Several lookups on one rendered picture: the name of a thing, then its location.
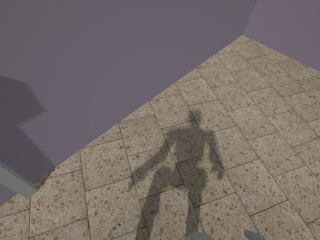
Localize robot right hand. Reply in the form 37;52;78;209
244;229;265;240

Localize panel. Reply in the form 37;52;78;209
0;161;38;199

